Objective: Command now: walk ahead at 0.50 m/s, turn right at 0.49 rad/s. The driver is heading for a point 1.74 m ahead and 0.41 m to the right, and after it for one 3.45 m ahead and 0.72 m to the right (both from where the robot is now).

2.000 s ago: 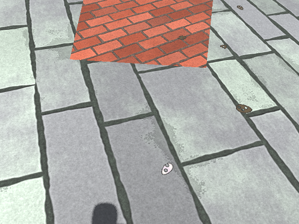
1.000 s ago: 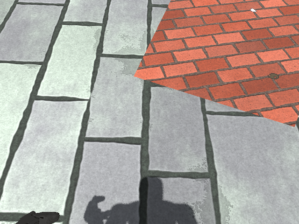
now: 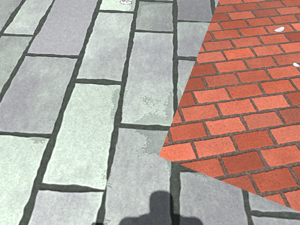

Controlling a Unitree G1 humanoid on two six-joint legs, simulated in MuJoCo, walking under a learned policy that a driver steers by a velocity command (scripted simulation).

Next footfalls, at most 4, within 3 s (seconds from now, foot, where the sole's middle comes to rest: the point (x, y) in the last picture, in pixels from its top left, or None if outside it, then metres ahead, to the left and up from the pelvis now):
0.20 right None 0.27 -0.14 -0.78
0.68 left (149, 204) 0.59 -0.02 -0.78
1.14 right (214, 183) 0.68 -0.33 -0.78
1.64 left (165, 130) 1.01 -0.13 -0.78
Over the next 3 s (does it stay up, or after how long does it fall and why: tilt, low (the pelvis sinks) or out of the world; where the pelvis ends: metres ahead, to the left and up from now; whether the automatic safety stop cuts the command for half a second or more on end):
stays up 1.59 -0.33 0.00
